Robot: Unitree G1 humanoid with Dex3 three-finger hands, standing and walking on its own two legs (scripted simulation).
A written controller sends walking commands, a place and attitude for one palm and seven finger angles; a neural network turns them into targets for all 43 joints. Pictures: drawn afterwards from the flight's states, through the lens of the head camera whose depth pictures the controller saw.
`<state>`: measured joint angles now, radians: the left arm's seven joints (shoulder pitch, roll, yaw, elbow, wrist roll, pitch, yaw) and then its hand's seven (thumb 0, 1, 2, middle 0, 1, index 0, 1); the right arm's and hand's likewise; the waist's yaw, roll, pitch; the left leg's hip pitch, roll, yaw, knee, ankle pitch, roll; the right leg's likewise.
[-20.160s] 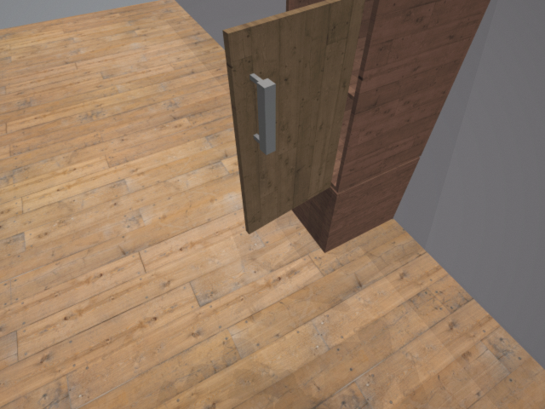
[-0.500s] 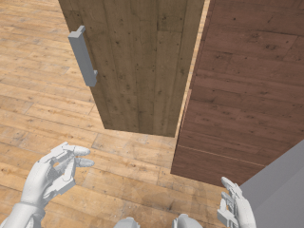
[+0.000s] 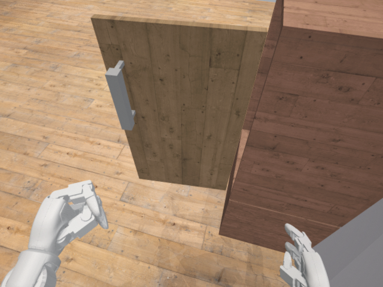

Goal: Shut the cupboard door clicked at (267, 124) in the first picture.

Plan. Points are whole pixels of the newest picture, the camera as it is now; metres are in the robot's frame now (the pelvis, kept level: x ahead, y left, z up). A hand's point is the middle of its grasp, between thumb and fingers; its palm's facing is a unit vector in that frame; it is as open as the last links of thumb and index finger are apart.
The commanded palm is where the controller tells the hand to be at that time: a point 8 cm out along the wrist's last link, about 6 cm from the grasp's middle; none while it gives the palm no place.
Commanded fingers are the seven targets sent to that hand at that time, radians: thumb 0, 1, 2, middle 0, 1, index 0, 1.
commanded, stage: raise the hand and make a fist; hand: left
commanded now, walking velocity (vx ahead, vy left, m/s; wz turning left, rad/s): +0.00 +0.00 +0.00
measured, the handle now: (124, 96) +0.50 +0.21 +0.12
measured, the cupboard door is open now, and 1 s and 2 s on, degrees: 97 97 97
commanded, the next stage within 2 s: bring the fist close to the handle in 0.70 s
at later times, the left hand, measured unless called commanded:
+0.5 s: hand (91, 197) +0.24 +0.19 +0.12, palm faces -0.03 -1.00 -0.05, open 3.1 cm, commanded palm +0.21 +0.24 +0.12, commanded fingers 0.00 0.90 0.90 -1.30 -1.50 -1.30 -1.50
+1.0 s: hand (98, 190) +0.25 +0.18 +0.12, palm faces -0.01 -1.00 -0.07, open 3.1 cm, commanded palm +0.24 +0.23 +0.12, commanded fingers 0.00 0.90 0.90 -1.30 -1.50 -1.30 -1.50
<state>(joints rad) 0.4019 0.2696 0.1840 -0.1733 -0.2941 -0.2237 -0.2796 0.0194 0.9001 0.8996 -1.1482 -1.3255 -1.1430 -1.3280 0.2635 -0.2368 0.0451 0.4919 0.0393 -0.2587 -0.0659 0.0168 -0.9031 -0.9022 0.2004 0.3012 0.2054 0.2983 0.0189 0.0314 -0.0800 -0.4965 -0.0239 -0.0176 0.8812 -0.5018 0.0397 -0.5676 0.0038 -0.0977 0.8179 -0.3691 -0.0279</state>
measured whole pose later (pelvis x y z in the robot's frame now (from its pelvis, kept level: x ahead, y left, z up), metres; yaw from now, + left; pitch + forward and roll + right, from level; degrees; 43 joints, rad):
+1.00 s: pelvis -0.01 -0.02 +0.02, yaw +0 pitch +2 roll -1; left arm 0.15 0.29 0.21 -0.01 -0.28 -0.11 -0.28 0.02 0.90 0.90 -1.31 -1.50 -1.30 -1.50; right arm 0.25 -0.25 0.07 0.59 0.05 -0.25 -0.10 0.02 -0.90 -0.90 0.20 0.30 0.21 0.30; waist 0.03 0.04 -0.02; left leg -0.34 -0.02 -0.03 0.71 -0.41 0.02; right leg -0.41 0.01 -0.10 0.67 -0.30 -0.05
